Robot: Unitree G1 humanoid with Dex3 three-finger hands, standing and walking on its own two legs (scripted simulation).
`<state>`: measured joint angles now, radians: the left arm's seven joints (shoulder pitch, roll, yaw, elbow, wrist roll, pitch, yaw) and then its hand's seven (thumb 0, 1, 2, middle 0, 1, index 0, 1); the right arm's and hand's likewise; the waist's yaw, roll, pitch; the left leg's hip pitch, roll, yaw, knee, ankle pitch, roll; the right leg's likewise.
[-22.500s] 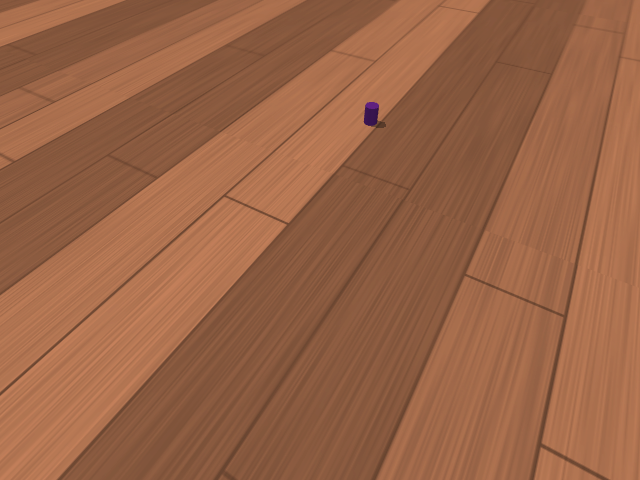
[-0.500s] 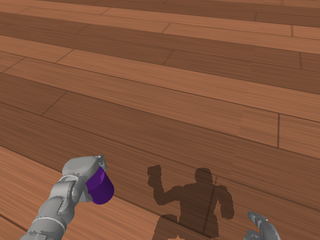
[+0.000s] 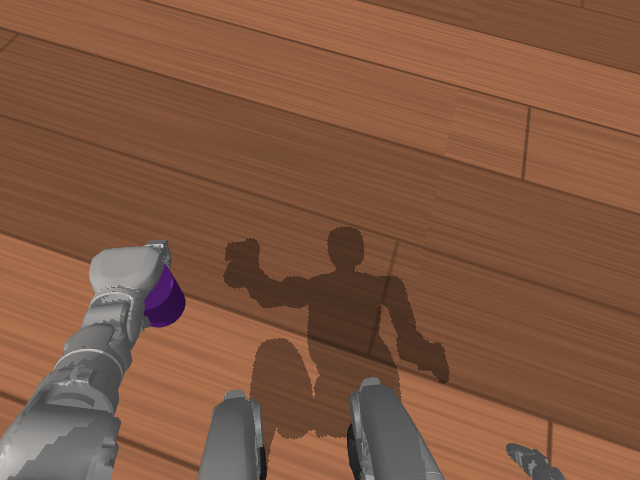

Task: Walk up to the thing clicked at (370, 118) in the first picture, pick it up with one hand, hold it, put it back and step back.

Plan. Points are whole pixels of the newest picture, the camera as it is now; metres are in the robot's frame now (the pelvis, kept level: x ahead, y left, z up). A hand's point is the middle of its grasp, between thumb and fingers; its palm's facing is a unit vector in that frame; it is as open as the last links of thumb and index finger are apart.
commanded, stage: crouch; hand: left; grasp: from above
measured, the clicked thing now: (153, 295) +0.41 +0.23 -0.16
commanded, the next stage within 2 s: lower in 1.36 s
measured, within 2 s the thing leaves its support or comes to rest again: neither
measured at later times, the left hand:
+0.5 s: hand (172, 315) +0.42 +0.24 -0.33, palm faces -0.44 -0.01 -0.90, open 10.6 cm
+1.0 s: hand (183, 315) +0.44 +0.24 -0.40, palm faces -0.46 -0.02 -0.89, open 10.6 cm
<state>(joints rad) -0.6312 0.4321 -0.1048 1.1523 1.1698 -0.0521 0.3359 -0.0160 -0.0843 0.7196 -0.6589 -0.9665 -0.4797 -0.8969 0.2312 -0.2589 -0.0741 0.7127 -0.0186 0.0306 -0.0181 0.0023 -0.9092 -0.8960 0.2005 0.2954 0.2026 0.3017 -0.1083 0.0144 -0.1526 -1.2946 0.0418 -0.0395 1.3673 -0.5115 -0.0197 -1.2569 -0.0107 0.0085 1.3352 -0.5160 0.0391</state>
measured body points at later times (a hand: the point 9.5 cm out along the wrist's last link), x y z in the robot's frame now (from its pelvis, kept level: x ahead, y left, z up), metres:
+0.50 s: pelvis -0.02 +0.00 -0.17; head +0.20 +0.04 +0.22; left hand +0.44 +0.24 -0.28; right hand +0.04 -0.27 -0.29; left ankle +0.06 +0.13 -0.60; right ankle +0.06 -0.14 -0.60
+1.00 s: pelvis -0.03 +0.00 -0.25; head +0.20 +0.04 +0.14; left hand +0.46 +0.24 -0.35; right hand +0.00 -0.28 -0.36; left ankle +0.06 +0.13 -0.60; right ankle +0.06 -0.14 -0.60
